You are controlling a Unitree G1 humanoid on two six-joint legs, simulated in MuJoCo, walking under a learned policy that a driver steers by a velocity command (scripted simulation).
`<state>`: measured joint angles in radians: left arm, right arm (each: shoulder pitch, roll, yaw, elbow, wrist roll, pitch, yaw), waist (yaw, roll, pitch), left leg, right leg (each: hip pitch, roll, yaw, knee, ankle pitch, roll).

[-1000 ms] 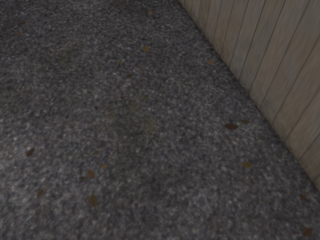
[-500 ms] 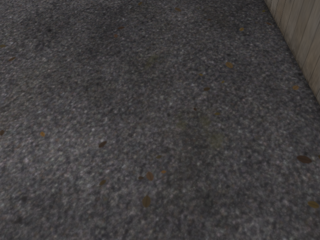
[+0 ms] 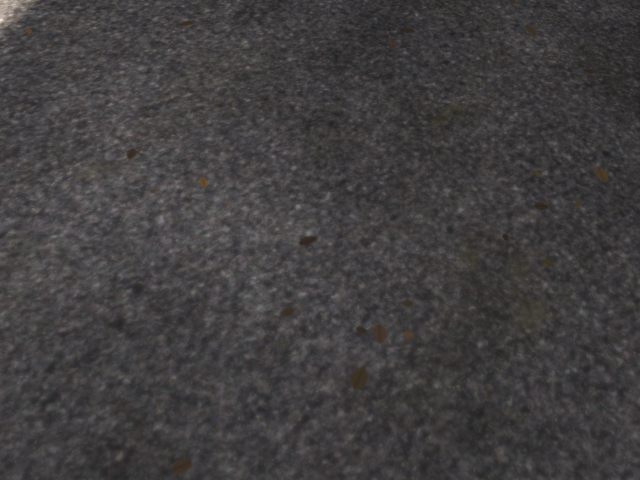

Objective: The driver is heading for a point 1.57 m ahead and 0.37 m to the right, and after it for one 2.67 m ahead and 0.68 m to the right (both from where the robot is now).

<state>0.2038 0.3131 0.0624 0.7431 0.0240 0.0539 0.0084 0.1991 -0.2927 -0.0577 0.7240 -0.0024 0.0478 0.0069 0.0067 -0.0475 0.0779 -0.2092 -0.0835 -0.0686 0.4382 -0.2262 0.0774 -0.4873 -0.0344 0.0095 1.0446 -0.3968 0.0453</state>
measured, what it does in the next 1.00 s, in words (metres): steps on the spot: right foot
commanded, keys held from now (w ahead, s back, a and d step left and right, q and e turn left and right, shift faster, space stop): no key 1.00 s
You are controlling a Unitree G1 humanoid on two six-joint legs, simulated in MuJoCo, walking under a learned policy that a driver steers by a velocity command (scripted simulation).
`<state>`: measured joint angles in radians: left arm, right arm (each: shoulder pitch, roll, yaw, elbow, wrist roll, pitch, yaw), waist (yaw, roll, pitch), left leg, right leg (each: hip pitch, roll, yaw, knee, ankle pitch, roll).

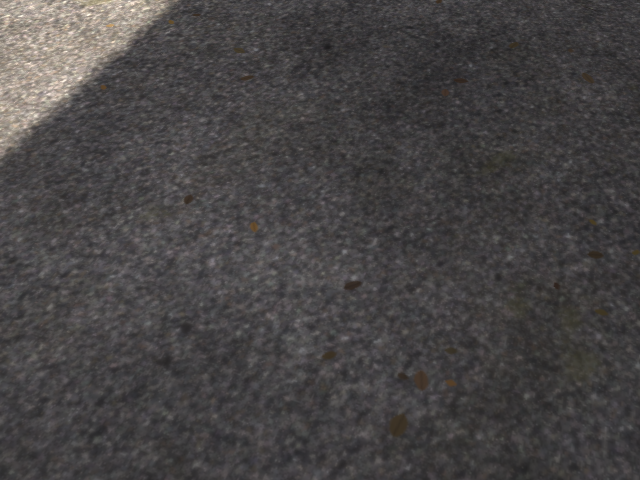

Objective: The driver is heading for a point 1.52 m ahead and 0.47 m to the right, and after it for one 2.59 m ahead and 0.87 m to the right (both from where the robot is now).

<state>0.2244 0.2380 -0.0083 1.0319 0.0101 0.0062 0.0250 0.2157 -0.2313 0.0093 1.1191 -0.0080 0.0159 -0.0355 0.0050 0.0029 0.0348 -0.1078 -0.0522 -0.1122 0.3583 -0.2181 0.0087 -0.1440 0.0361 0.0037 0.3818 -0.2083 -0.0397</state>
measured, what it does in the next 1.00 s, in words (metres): walks ahead: right foot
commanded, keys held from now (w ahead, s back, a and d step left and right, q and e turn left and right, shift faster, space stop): no key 0.24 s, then w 0.76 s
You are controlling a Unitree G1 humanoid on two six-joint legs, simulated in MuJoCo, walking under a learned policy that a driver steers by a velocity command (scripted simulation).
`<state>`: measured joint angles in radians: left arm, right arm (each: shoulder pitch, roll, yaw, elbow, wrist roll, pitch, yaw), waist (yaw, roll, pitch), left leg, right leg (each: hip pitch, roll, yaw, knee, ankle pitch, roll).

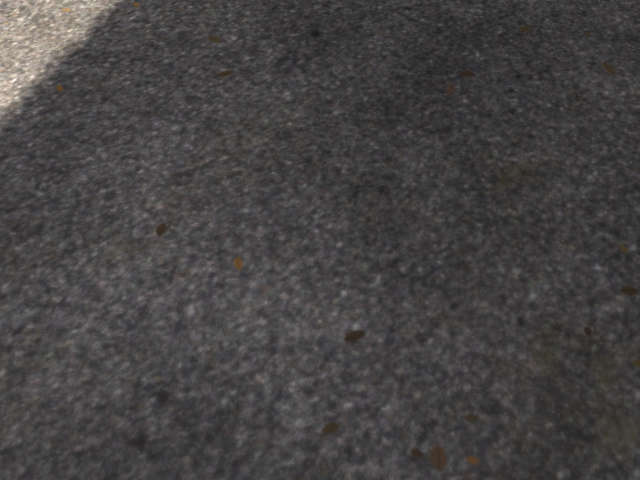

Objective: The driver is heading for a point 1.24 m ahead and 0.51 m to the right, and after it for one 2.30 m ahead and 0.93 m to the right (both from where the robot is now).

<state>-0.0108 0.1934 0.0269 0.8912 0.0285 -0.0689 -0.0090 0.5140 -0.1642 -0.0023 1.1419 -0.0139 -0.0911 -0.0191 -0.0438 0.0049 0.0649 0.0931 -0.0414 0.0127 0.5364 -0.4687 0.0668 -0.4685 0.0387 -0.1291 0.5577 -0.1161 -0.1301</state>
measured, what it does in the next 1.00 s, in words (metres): walks ahead, turning right: left foot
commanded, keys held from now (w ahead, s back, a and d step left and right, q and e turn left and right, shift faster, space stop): w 0.32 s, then w+e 0.12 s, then e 0.42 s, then w+e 0.14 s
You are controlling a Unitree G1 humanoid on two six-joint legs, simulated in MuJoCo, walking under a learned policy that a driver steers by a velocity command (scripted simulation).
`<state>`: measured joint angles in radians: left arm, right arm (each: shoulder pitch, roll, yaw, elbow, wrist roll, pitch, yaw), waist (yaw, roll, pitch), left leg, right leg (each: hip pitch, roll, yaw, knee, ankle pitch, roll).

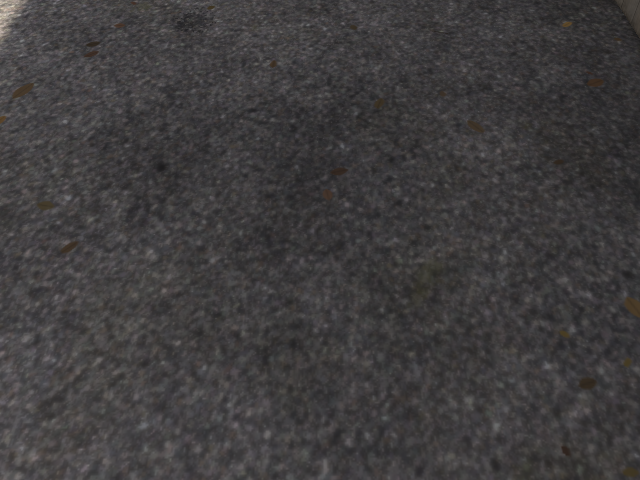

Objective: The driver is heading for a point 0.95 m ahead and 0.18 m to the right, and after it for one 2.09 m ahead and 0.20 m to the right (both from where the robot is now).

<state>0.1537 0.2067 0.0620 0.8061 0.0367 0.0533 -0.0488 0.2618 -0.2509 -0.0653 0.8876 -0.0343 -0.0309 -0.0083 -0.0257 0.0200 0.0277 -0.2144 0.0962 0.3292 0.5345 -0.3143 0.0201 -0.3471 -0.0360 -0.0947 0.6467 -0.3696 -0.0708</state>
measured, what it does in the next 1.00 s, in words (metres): walks ahead, turning right: right foot, then left foot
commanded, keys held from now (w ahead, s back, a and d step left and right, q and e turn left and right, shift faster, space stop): w+e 0.60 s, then w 0.40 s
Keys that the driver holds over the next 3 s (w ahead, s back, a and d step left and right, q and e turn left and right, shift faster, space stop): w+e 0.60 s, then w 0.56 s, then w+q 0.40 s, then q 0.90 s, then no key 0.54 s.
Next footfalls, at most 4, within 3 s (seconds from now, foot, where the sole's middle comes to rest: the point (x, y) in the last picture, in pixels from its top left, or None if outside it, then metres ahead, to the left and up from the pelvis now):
0.02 right None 0.06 -0.09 -0.77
0.50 left None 0.39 0.05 -0.77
1.00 right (473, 453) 0.53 -0.26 -0.77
1.54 left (428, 311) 0.88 -0.22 -0.77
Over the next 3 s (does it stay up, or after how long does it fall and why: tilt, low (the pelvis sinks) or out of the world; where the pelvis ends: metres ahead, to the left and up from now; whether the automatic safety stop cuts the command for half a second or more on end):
stays up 0.88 -0.28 0.01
